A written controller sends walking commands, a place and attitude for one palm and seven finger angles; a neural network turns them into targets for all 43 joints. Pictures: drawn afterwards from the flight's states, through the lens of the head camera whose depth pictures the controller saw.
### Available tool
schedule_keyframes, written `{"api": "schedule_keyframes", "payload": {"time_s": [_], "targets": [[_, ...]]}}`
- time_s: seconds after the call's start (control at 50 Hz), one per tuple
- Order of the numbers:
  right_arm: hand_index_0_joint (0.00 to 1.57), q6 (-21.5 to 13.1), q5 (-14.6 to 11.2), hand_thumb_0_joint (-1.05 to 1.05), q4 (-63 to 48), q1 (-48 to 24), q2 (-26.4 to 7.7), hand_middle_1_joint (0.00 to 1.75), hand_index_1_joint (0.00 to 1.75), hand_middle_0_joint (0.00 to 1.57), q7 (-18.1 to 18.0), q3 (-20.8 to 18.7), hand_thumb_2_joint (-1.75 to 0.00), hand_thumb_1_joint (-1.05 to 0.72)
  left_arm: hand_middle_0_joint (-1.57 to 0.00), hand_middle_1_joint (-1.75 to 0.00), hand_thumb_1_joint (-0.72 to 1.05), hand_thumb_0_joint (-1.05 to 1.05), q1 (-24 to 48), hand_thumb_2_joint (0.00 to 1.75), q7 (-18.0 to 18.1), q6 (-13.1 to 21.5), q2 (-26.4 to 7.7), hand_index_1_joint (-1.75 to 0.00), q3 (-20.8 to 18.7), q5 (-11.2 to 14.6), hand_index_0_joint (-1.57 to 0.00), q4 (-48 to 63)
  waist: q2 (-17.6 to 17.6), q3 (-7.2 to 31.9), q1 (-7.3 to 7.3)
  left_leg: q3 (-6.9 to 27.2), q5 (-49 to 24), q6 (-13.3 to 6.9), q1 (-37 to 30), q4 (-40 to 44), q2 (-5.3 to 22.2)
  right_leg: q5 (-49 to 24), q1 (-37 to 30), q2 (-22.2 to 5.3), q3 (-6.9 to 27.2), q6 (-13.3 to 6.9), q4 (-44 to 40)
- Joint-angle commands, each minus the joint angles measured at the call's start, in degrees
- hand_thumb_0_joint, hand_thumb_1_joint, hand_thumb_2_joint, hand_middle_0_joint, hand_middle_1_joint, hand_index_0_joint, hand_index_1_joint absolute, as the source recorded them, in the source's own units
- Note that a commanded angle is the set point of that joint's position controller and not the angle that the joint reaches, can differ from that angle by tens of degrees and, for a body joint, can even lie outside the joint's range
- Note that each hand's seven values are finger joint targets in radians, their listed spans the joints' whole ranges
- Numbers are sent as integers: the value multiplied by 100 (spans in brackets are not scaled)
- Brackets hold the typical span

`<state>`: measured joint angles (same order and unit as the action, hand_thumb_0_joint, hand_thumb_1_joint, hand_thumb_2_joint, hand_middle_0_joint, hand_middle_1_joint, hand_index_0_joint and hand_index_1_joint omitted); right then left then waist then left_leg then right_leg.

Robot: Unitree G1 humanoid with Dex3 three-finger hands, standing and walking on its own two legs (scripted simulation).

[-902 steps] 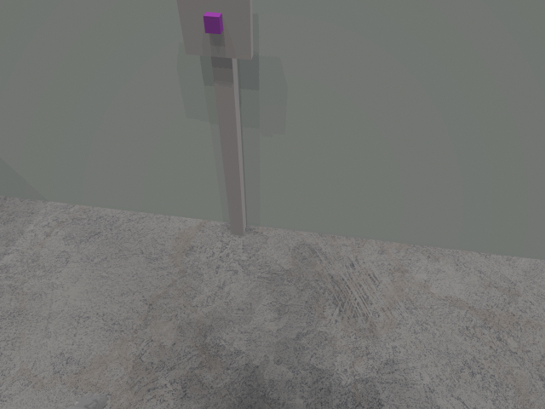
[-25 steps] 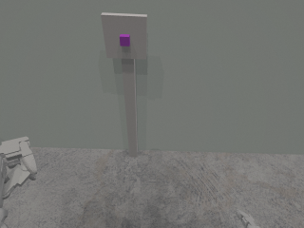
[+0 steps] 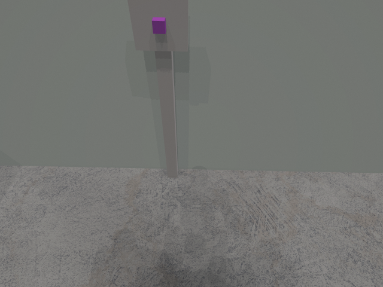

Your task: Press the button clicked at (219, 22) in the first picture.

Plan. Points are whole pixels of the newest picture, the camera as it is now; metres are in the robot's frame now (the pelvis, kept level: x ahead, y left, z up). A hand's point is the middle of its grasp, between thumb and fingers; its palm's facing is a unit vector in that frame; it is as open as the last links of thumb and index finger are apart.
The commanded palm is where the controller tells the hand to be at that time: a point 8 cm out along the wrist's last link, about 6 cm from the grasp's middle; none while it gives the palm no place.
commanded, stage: let the arm hang, fingers relaxed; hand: left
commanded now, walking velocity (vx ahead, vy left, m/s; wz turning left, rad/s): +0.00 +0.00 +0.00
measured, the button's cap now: (159, 25) +0.81 +0.13 +0.18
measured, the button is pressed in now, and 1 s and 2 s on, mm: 0 0 0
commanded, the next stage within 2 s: stand and wait in 0.82 s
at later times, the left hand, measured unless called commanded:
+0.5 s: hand out of the picture +0.00 +0.21 -0.15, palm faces +0.02 -0.96 -0.29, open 7.0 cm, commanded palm none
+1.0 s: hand out of the picture +0.10 +0.21 -0.14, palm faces -0.01 -0.95 -0.32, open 7.4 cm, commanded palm none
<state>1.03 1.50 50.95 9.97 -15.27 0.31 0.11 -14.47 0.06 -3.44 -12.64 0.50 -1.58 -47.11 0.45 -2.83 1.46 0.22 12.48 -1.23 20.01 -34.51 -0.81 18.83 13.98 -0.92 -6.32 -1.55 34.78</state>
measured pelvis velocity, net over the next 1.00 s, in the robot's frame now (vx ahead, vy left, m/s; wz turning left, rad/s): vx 0.02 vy -0.02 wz -0.02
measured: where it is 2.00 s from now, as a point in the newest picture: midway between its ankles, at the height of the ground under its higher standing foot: outside the picture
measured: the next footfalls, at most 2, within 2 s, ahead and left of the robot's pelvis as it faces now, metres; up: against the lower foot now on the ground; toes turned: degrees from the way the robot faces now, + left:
none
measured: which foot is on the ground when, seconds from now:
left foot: down 0.00-1.00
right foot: down 0.00-1.00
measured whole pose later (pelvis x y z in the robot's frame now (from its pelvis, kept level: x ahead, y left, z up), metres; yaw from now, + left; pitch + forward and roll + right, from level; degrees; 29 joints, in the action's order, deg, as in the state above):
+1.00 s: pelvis +0.02 -0.02 +0.02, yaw -1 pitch -3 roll +0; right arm 0.1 0.9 64.5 7.6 -17.1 -0.7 -0.7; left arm -6.5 0.5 1.1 -16.0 -1.5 -0.6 -65.1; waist 1.7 -4.2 0.5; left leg -0.2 7.1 0.4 10.3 -20.1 0.6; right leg 12.8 4.7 1.1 -5.6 -2.7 19.9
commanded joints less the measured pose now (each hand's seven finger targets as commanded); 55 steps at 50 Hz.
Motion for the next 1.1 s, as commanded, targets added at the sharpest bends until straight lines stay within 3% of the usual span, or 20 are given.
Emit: {"api": "schedule_keyframes", "payload": {"time_s": [0.0, 0.04, 0.1, 0.14, 0.3, 0.38, 0.5, 0.76, 1.08], "targets": [[20, -88, 15, 0, 42, 49, -625, 30, 30, 20, -106, -135, -90, -90, -75, -90, 90, 0, -70, 90, 61, 301, -989, -90, -291, 78, -75, -318, 1055, 179, -190, 1104, 425, -195, -54, 1599, 678, 174, -291, -355, 695, -178, -1059], [20, -94, 13, 0, 179, 117, -640, 30, 30, 20, -154, -183, -90, -90, -68, -82, 90, 0, -267, 90, 72, 332, -884, -82, -410, 43, -68, -695, 922, 258, -256, 1106, 582, -215, -59, 1706, 680, 7, -580, -351, 649, -224, -1200], [20, -77, -22, 0, 512, 361, -538, 30, 30, 20, -171, -200, -90, -90, -57, -70, 90, 0, -289, 90, 62, 374, -880, -70, -348, 85, -57, -1103, 602, 305, -186, 887, 575, -149, -359, 1637, 578, 99, -504, -487, 717, -298, -1506], [20, -59, -43, 0, 661, 496, -544, 30, 30, 20, -177, -225, -90, -90, -49, -62, 90, 0, -264, 90, 71, 397, -914, -62, -332, 94, -49, -1282, 263, 124, -148, 782, 381, -131, -548, 1525, 565, 209, -271, -527, 724, -322, -1683], [20, -26, -44, 0, 1070, 710, -465, 30, 30, 20, -186, -249, -90, -90, -20, -30, 90, 0, -158, 90, 113, 392, -960, -30, -308, 103, -20, -1712, -54, -221, -74, 615, 333, -104, -773, 1455, 547, 636, 105, -605, 775, -341, -1921], [20, -39, -30, 0, 1139, 672, -456, 30, 30, 20, -178, -260, -90, -90, -20, -30, 90, 0, -38, 90, 122, 391, -1000, -30, -337, 94, -20, -1740, -98, -308, -73, 605, 311, -99, -737, 1475, 552, 672, 140, -611, 782, -340, -1905], [20, -104, -28, 0, 1161, 404, -554, 30, 30, 20, -182, -243, -90, -90, -20, -30, 90, 0, 123, 90, 119, 425, -1015, -30, -351, 92, -20, -1727, 82, -270, -133, 702, -63, -113, -661, 1680, 639, 44, -197, -565, 732, -275, -1752], [20, -185, -41, 0, 1102, -89, -851, 30, 30, 20, -169, -257, -90, -90, -20, -30, 90, 0, 707, 90, 114, 530, -1271, -30, -401, 92, -20, -1538, 65, 173, -109, 583, -1077, -33, -1057, 1600, 710, -1080, -659, -697, 804, -228, -1883], [20, -161, -58, 0, 1101, -338, -1187, 30, 30, 20, -162, -250, -90, -90, -20, -30, 90, 0, 912, 90, 105, 547, -1564, -30, -376, 110, -20, -1555, -41, 324, -82, 483, -1169, 13, -1403, 1670, 790, -1408, -759, -720, 910, -181, -2085]]}}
